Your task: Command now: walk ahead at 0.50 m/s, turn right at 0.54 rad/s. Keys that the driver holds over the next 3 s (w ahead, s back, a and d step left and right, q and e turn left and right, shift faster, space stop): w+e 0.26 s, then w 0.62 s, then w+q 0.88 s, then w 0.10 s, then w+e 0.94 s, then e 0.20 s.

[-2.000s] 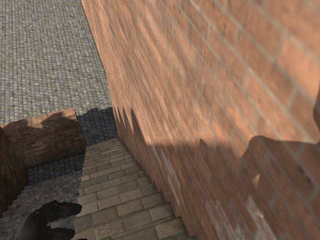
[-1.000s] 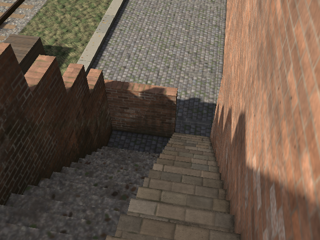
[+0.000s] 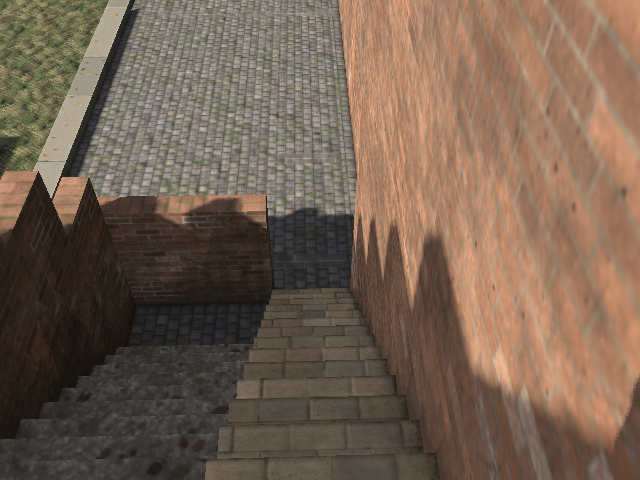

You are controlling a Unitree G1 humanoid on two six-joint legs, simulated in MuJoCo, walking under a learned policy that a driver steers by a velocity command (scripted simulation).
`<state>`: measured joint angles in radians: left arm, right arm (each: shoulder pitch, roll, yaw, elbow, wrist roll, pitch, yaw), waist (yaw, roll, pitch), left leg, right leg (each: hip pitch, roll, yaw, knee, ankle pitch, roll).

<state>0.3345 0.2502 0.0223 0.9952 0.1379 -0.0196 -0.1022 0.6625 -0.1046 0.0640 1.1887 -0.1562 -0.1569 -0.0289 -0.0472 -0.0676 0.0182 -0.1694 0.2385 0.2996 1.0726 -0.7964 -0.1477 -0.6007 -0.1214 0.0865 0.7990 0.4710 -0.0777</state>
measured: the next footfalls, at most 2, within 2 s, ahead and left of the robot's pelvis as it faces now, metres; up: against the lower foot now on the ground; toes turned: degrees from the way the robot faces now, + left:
right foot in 0.08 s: +0.13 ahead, -0.15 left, -0.21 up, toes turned -8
left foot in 0.50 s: +0.36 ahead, -0.02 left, -0.43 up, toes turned -10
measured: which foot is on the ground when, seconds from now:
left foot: down 0.00-0.08, up 0.10-0.48, down 0.50-1.00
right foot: up 0.00-0.06, down 0.08-0.52, up 0.54-0.98, down 1.00-1.00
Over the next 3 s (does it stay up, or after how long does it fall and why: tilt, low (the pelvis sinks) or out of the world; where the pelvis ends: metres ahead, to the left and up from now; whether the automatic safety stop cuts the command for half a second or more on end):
stays up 1.26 0.02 -1.21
